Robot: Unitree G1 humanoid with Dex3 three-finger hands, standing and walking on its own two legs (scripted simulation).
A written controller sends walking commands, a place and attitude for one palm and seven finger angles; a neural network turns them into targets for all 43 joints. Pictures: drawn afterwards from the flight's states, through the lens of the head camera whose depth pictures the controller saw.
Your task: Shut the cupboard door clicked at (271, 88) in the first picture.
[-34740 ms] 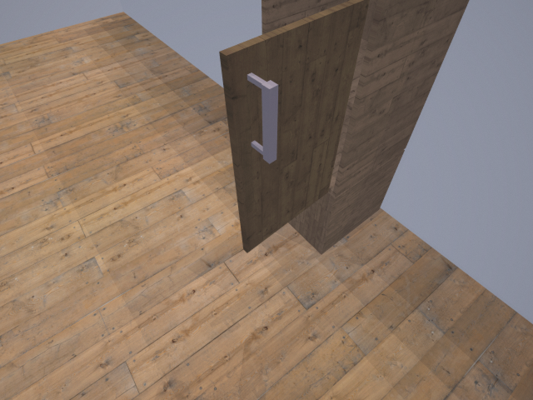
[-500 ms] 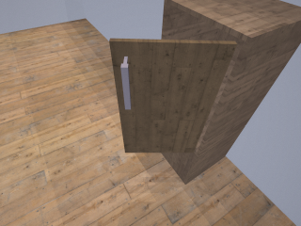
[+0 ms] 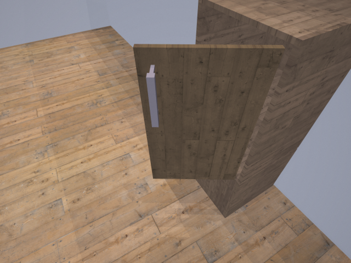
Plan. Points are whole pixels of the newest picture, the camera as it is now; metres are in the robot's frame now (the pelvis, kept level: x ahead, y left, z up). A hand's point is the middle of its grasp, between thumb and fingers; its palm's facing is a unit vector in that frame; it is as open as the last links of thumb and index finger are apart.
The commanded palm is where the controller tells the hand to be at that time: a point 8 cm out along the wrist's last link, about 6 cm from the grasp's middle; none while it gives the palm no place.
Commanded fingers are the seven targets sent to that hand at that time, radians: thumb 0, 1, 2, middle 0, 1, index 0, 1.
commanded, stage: look again from close up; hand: left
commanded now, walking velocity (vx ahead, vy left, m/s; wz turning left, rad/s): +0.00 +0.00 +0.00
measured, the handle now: (154, 97) +0.49 +0.09 +0.13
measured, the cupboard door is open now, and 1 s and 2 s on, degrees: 58 58 58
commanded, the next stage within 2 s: shuffle to correct the standing spot in 0.30 s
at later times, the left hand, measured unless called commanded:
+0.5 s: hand out of the picture +0.00 +0.24 -0.16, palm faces -0.01 -0.96 -0.26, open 7.4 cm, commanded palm none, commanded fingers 0.00 0.90 0.90 -0.20 -0.30 -0.20 -0.30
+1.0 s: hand out of the picture -0.07 +0.14 -0.19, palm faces +0.07 -0.99 -0.10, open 7.4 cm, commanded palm none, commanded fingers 0.00 0.90 0.90 -0.20 -0.30 -0.20 -0.30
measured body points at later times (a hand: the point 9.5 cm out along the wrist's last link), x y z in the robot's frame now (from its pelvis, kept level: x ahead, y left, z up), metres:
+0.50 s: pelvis -0.03 +0.02 +0.01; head -0.05 +0.04 +0.46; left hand +0.00 +0.29 -0.14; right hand +0.04 -0.24 -0.13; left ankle +0.02 +0.11 -0.73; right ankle -0.04 -0.10 -0.73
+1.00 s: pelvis -0.02 -0.01 +0.00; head -0.02 +0.02 +0.45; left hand -0.07 +0.19 -0.17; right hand -0.05 -0.23 -0.15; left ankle -0.01 +0.07 -0.73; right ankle -0.04 -0.11 -0.73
